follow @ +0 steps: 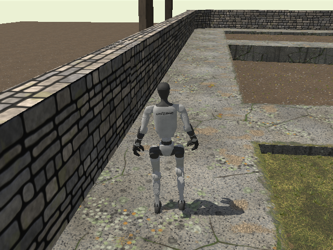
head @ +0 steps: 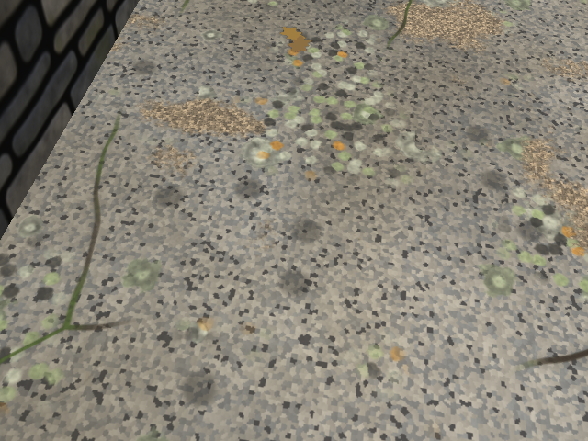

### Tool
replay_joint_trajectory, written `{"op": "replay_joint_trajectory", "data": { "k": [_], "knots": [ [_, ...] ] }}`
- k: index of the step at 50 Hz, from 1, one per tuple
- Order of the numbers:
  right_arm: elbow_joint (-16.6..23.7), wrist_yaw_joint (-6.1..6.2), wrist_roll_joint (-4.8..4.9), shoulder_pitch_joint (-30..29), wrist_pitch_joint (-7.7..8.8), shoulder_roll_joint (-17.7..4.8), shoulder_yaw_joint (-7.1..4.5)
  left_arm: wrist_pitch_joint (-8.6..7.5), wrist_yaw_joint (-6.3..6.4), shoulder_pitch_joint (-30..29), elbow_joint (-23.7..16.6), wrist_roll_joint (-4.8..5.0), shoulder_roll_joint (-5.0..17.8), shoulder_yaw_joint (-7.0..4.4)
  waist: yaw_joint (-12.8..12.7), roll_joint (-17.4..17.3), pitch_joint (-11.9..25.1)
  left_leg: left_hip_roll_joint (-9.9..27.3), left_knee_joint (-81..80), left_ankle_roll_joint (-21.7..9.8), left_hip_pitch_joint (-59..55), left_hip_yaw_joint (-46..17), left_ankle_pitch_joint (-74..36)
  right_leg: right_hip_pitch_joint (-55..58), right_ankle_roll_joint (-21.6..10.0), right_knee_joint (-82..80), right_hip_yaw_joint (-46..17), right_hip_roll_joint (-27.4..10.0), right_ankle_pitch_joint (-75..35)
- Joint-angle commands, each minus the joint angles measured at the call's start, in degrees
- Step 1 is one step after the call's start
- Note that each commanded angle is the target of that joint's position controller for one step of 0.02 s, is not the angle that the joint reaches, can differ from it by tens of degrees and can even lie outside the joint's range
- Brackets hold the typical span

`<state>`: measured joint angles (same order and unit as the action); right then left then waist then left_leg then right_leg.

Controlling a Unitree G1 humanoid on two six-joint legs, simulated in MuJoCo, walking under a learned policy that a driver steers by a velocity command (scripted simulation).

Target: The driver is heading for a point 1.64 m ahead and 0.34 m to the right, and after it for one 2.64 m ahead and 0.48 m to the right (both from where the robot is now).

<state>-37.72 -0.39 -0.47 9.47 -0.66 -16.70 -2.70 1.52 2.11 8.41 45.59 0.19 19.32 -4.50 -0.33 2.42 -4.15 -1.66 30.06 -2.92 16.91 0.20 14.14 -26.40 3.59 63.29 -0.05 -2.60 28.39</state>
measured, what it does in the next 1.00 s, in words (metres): walks ahead, turning right: right foot, then left foot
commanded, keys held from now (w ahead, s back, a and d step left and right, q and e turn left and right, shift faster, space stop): e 0.38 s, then w+e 0.28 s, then w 0.18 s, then w+q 0.16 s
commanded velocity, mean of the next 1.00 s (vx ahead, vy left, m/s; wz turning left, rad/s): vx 0.20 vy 0.00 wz -0.30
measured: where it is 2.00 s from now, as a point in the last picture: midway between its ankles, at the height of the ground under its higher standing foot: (349, 328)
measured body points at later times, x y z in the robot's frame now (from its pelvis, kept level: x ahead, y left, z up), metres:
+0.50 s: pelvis +0.00 -0.03 +0.01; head +0.03 -0.06 +0.46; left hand +0.15 +0.24 -0.09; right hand +0.11 -0.35 -0.10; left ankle +0.03 +0.11 -0.67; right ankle -0.04 -0.11 -0.74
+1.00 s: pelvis +0.19 -0.03 +0.01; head +0.21 -0.02 +0.46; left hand +0.41 +0.17 -0.10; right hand +0.13 -0.30 -0.10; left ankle +0.20 +0.08 -0.74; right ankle +0.13 -0.17 -0.67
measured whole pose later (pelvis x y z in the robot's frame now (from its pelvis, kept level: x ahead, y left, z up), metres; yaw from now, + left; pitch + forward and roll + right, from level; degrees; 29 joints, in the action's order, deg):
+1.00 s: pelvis +0.19 -0.03 +0.01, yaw -21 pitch +1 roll +0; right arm -47.7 -1.5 0.6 19.6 5.3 -14.9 -2.9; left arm -4.3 0.0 13.9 40.1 0.2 17.6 -2.8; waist 2.3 2.7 -0.4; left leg -2.8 19.2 -2.6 8.3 -2.2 12.4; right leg -29.4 -0.9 58.2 -2.5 -2.5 17.1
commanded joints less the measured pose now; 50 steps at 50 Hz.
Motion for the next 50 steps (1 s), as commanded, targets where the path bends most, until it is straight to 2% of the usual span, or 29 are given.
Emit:
{"op": "replay_joint_trajectory", "data": {
  "k": [1,2,4,6,8,12,15,16,17,18,19,20,21,22,23,24,27,30,33,36,39,40,41,42,43,44,46,47,50],
  "knots": [
    [2.4,0.98,-0.77,-3.38,1.83,-3.81,-0.34,-0.08,0.09,3.78,-1.02,0.18,3.69,-0.79,-1.55,-9.01,9.42,13.24,-11.72,-9.24,-6.0,-9.37,-23.18,2.77,0.72,-2.53,-2.89,-1.98,-7.07],
    [1.58,1.14,-1.01,-3.47,2.0,-3.07,-0.11,-0.07,-0.14,3.99,-0.65,0.36,2.52,-0.27,-1.37,-9.29,9.01,12.47,-12.22,-8.89,-6.07,-7.61,-20.7,4.6,1.03,-7.98,-2.79,-2.26,-7.99],
    [0.18,1.42,-1.22,-3.19,1.96,-4.4,-0.46,-0.12,-0.46,1.35,-1.27,0.26,1.64,0.58,0.41,-9.67,7.17,12.47,-13.15,-8.87,-5.85,-6.95,-14.56,7.59,1.12,-16.85,-2.26,-2.3,-8.02],
    [-0.93,1.68,-1.04,-2.43,1.41,-7.71,-1.48,-0.09,-0.6,-0.22,-2.45,0.49,3.83,0.27,1.67,-9.95,5.51,14.46,-13.42,-10.3,-6.35,-8.98,-10.41,7.37,0.93,-19.66,-1.02,-1.43,-5.66],
    [-1.45,1.89,-0.42,-2.36,0.76,-9.46,-2.2,-0.03,-0.62,-0.07,-3.07,0.9,5.24,-0.12,2.1,-9.41,4.03,16.7,-13.41,-11.43,-7.21,-11.23,-8.9,5.35,0.47,-19.73,-0.44,-1.1,-3.69],
    [-1.79,2.43,0.18,-3.5,-0.09,-9.2,-2.65,0.07,-1.03,1.45,-3.55,0.95,3.83,-0.07,1.44,-7.97,4.43,19.44,-11.21,-12.15,-10.48,-11.46,-18.26,3.94,-0.71,-19.57,0.57,-1.08,-1.57],
    [-1.65,2.77,0.79,-5.54,-0.82,-9.04,-3.02,0.13,-2.0,4.25,-3.15,1.0,2.9,-0.09,-0.63,-8.06,6.74,18.54,-6.99,-10.19,-11.2,-7.07,-25.58,8.91,-2.47,-27.26,3.12,0.37,-6.71],
    [-1.9,2.91,1.32,-5.72,-1.14,-8.99,-3.18,0.07,-2.31,5.74,-2.88,0.88,3.07,-0.22,-1.73,-7.84,7.0,17.27,-4.61,-8.05,-10.14,-4.94,-23.75,12.03,-3.81,-33.65,3.55,1.02,-12.9],
    [-2.57,2.92,1.63,-3.86,-1.19,-8.14,-3.23,0.0,-2.27,6.21,-3.21,0.45,5.28,-0.81,-1.63,-4.36,6.57,13.93,0.57,-3.79,-7.12,-1.54,-16.1,15.55,-6.19,-40.35,-0.88,-0.31,-23.18],
    [-0.83,2.71,-0.53,-4.08,-0.85,-5.32,-2.61,-0.16,-1.39,7.04,-4.06,0.31,11.78,-2.41,0.61,10.01,7.74,6.71,14.82,2.45,4.53,5.98,-1.37,23.07,-11.94,-42.45,-17.98,-11.93,-42.61],
    [1.65,3.05,-0.8,-10.89,-0.6,-4.88,-2.4,-0.9,-1.73,8.25,-4.63,-1.04,12.75,-2.48,-3.42,14.12,6.3,-2.06,25.18,5.22,15.32,2.52,24.27,23.37,-23.13,-45.23,-30.32,-20.32,-50.17],
    [1.51,2.75,-0.36,-10.14,-0.42,-6.24,-2.94,-2.12,-1.9,8.99,-4.77,-1.27,11.43,-2.22,-3.38,6.31,8.23,-0.07,33.52,5.11,18.04,-2.98,24.58,24.84,-24.4,-46.6,-28.59,-18.87,-39.08],
    [0.71,2.0,0.57,-8.22,-0.13,-7.01,-3.44,-2.99,-1.78,7.88,-4.35,-0.07,9.98,-2.12,-1.67,3.94,7.52,1.86,34.15,4.3,20.5,-4.47,18.72,26.19,-21.08,-47.42,-25.21,-15.24,-23.54],
    [-0.24,1.58,0.95,-7.51,0.24,-7.45,-3.82,-3.26,-1.62,6.58,-4.45,1.21,8.43,-1.82,-1.11,2.18,5.47,3.13,31.55,3.93,23.07,-4.45,13.61,26.39,-18.2,-49.29,-23.86,-12.65,-8.86],
    [-0.35,1.38,0.84,-8.55,0.7,-8.18,-4.1,-3.46,-1.27,6.38,-4.56,1.72,6.99,-1.21,-1.55,2.88,3.31,3.98,29.04,4.02,25.21,-4.75,9.07,26.86,-17.21,-51.58,-24.62,-11.93,-1.05],
    [-0.29,1.03,0.88,-9.37,1.45,-7.46,-3.99,-3.48,-0.88,6.96,-4.65,1.36,6.52,-0.81,-1.69,3.94,2.36,3.66,27.49,4.43,24.81,-4.28,5.43,26.42,-16.8,-53.12,-24.42,-10.77,0.44],
    [-0.5,0.46,1.0,-10.48,3.71,-6.49,-3.78,-3.95,-0.15,8.77,-5.14,0.42,7.25,-1.04,-2.37,3.91,2.51,2.78,18.4,5.67,22.7,-3.72,-1.22,27.36,-16.22,-54.08,-21.67,-8.83,-5.34],
    [-0.48,-0.03,1.04,-11.68,5.12,-5.05,-3.12,-4.09,-0.06,9.32,-5.54,0.74,8.77,-1.58,-3.13,5.34,2.08,1.66,8.66,7.03,17.11,-3.17,-3.95,23.49,-15.82,-53.02,-19.39,-7.13,-8.5],
    [0.03,-0.72,1.69,-12.74,6.03,-5.35,-2.82,-3.79,-0.5,10.17,-6.0,1.12,9.77,-1.97,-3.89,6.27,1.27,0.83,2.64,7.26,11.76,-2.79,-3.52,18.71,-15.9,-51.49,-20.54,-6.9,-7.19],
    [-0.54,-1.35,2.1,-10.84,7.01,-6.46,-2.79,-3.75,-0.94,11.06,-5.85,1.04,8.64,-1.56,-3.59,6.88,1.98,1.34,-0.35,6.07,6.01,-2.27,-5.12,17.25,-15.31,-49.87,-22.54,-8.22,-6.78],
    [-2.95,-1.22,1.8,-3.59,7.83,-7.47,-3.35,-3.61,-1.26,10.82,-5.74,0.65,5.53,-0.46,0.58,6.49,3.37,1.14,-5.1,3.17,-5.17,-0.59,-5.56,14.27,-13.01,-43.91,-21.96,-6.07,-9.02],
    [-3.98,-0.76,1.47,2.1,8.09,-8.99,-3.9,-3.78,-1.26,10.47,-6.04,0.25,3.27,0.35,3.46,5.04,6.01,4.44,-5.8,1.03,-13.04,-4.21,-3.75,10.71,-10.98,-36.44,-19.45,-3.43,-11.27],
    [-5.07,-0.42,0.33,9.38,8.26,-13.2,-4.62,-4.11,-1.13,10.05,-7.74,-0.23,-0.86,1.66,5.59,-6.45,10.78,15.2,-10.35,-3.69,-23.94,-19.35,3.54,1.41,-7.46,-17.91,-12.09,2.73,-6.34],
    [-7.39,-1.41,-0.01,13.63,7.95,-17.56,-5.85,-4.94,-0.59,12.15,-10.29,1.7,0.52,1.33,4.09,-21.41,11.76,23.75,-17.97,-11.49,-28.53,-43.54,18.97,-12.46,-5.51,-2.61,-8.84,7.36,6.11],
    [-6.91,-1.83,0.98,10.8,8.12,-11.84,-4.2,-5.39,-0.51,11.54,-8.97,2.65,5.78,0.02,3.66,-13.81,5.76,23.55,-19.33,-12.08,-25.16,-43.25,25.26,-17.93,-5.8,3.73,-11.74,4.23,3.36],
    [-6.55,-1.71,1.25,8.78,7.89,-8.65,-3.24,-5.67,-0.94,8.49,-8.8,2.24,6.71,-0.24,3.2,-11.11,1.59,20.57,-18.47,-10.45,-21.9,-34.78,20.63,-19.4,-6.38,4.57,-9.91,1.55,-1.87],
    [-5.87,-1.46,0.78,6.48,7.15,-6.78,-2.33,-6.61,-1.49,4.89,-9.2,0.4,5.11,-0.09,2.4,-7.72,0.55,16.19,-19.47,-9.78,-18.01,-26.61,7.89,-18.32,-6.07,0.87,-6.22,-1.81,-9.19],
    [-5.68,-1.24,0.63,6.49,6.89,-6.33,-1.96,-6.96,-1.85,4.02,-9.58,-0.02,4.25,0.01,2.11,-8.13,0.9,14.38,-20.11,-9.59,-16.16,-23.89,3.2,-16.26,-5.59,-1.3,-5.57,-2.56,-11.38],
    [-6.22,-0.32,1.72,8.67,6.5,-7.3,-2.14,-7.43,-2.39,0.94,-11.45,-0.54,1.47,0.87,2.38,-8.66,1.38,12.46,-21.39,-10.75,-14.21,-19.09,-7.1,-14.38,-2.96,-10.75,-2.87,-1.89,-13.83]
  ]
}}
